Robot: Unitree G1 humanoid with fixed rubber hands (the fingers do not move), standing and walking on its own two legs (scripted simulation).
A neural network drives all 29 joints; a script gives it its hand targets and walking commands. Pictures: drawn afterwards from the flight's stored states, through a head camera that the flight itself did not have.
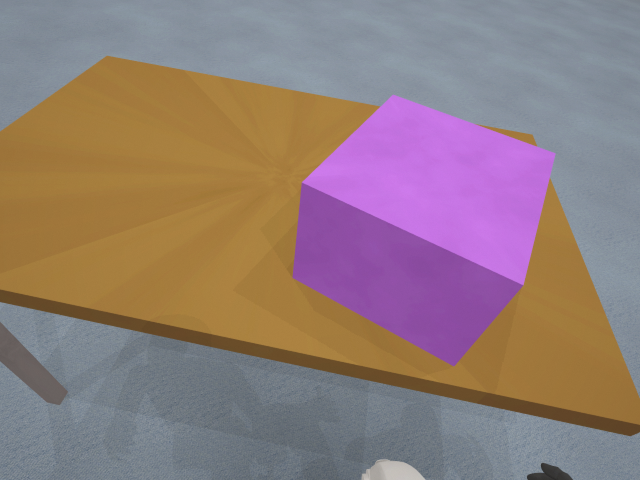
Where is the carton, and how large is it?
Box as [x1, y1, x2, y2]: [292, 95, 555, 365]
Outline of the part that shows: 392,95 302,182 292,277 448,363 454,365 523,284 555,153 395,95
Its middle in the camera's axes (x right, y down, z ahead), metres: +0.17 -0.03 +0.64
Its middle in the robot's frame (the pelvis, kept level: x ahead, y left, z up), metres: +0.51 -0.15 +0.04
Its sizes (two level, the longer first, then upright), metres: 0.318 0.290 0.210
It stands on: a table, 0.71 m high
